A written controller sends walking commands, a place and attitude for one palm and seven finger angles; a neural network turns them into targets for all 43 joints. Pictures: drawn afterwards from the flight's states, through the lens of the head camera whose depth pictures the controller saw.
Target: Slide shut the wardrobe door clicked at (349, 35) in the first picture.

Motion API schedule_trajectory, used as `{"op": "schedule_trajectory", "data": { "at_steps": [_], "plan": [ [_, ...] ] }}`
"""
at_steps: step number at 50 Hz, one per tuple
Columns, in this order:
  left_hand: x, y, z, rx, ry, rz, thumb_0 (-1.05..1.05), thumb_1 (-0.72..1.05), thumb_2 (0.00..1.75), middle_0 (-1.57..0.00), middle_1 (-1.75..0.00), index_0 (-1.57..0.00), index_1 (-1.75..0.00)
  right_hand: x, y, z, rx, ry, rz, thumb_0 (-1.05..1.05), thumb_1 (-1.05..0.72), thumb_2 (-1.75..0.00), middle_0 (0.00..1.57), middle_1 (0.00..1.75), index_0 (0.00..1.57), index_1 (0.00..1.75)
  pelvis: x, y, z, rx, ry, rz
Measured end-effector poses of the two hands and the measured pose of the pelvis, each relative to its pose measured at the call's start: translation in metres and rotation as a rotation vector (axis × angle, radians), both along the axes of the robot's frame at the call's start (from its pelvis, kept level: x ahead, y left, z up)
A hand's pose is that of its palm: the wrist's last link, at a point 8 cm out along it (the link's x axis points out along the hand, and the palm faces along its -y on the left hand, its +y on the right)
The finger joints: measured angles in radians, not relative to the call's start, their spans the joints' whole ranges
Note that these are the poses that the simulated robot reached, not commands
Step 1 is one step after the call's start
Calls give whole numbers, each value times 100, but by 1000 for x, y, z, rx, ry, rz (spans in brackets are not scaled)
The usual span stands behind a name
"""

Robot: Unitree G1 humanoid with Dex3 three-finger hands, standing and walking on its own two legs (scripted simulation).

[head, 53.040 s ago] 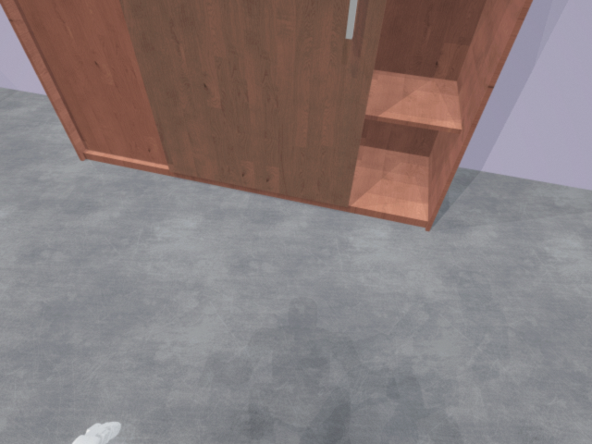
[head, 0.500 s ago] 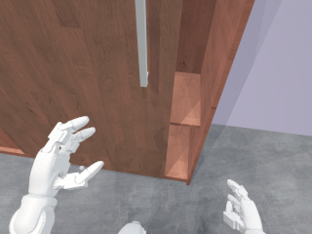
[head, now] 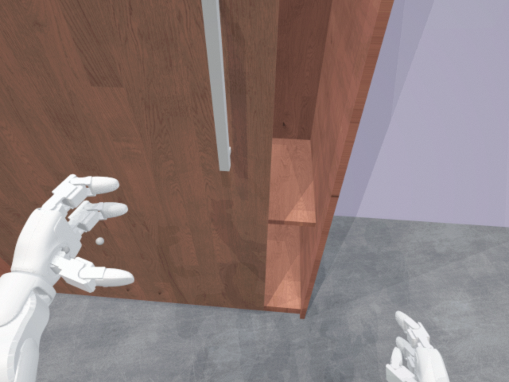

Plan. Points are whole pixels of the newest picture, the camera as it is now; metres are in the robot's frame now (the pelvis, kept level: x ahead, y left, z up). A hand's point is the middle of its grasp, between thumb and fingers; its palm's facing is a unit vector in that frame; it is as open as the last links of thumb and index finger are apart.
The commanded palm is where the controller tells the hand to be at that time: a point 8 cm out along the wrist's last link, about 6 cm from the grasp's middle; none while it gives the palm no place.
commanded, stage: raise the hand with hooked fingers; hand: left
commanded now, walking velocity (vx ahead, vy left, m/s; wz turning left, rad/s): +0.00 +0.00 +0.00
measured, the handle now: (221, 93) +0.52 +0.11 +0.22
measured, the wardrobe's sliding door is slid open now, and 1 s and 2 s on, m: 0.14 0.14 0.14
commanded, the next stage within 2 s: move the hooked fingers beside the handle in 0.92 s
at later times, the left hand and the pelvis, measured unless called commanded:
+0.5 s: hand (44, 151) +0.28 +0.27 +0.26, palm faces +0.11 -0.98 -0.15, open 14.0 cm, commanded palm +0.25 +0.31 +0.25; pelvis +0.01 -0.02 +0.01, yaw +1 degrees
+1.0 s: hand (75, 161) +0.30 +0.26 +0.23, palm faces +0.10 -0.99 -0.14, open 14.0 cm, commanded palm +0.26 +0.30 +0.25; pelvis +0.02 -0.02 +0.01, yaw +0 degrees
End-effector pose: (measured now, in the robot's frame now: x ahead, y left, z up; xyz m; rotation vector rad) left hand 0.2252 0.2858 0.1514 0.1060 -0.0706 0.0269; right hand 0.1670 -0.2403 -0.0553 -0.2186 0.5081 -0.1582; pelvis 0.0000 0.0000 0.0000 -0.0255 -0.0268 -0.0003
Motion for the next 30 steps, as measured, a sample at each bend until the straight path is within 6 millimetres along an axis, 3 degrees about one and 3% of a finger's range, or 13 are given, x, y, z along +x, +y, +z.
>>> {"op": "schedule_trajectory", "data": {
  "at_steps": [6,10,17,24,27,30],
  "plan": [
    [2,17,47,17,-149,67,-1,-40,34,-30,-114,-29,-114,30,21,15,40,-71,76,1,-90,-90,20,30,20,30,6,-3,4,2,-22,7],
    [7,24,63,26,-129,74,-1,-46,32,-30,-117,-30,-117,41,31,14,68,-64,116,1,-90,-90,20,30,20,30,8,-6,7,3,-32,16],
    [21,31,70,33,-22,68,-1,-49,31,-30,-119,-30,-119,42,29,6,84,-5,125,1,-90,-90,20,30,21,30,9,-11,9,7,-32,22],
    [30,36,113,56,-145,62,-1,-50,30,-30,-120,-30,-120,35,13,2,73,30,97,1,-90,-90,20,30,20,30,14,-16,10,10,-36,20],
    [38,39,114,46,-109,63,-1,-50,30,-30,-120,-30,-120,33,5,-1,77,41,79,1,-90,-90,20,30,20,30,15,-17,10,12,-30,18],
    [46,36,98,27,-18,50,-1,-50,30,-30,-120,-30,-120,30,-3,-4,80,52,58,1,-90,-90,20,30,20,30,15,-18,10,15,-21,14]
  ]
}}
